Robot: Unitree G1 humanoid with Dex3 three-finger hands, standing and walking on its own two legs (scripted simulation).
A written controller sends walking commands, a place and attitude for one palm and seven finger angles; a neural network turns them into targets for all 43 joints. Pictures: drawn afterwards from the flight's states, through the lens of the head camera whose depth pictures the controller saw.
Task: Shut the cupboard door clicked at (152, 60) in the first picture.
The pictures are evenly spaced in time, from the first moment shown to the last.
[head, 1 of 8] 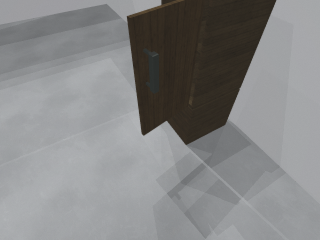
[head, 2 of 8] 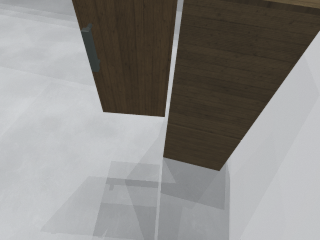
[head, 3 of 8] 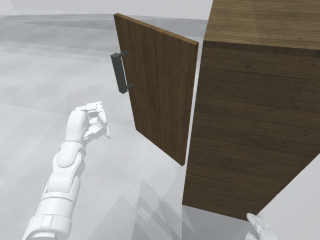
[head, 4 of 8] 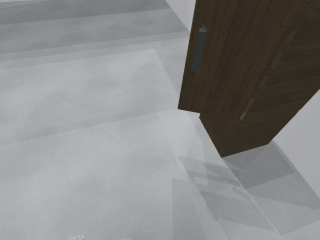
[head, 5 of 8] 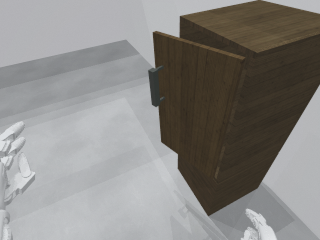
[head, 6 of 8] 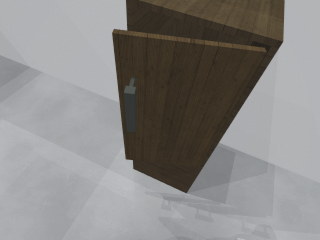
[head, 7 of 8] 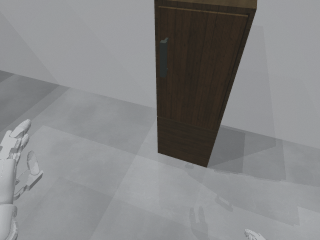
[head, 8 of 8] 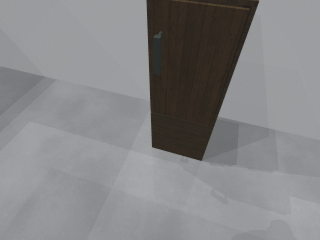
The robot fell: no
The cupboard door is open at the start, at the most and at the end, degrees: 100 100 0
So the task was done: yes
